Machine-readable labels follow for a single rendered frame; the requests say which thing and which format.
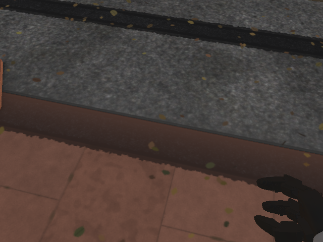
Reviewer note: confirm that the right robot hand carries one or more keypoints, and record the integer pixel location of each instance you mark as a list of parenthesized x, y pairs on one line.
[(306, 213)]

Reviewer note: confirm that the right robot forearm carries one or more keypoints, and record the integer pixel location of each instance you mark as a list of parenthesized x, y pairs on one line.
[(318, 237)]

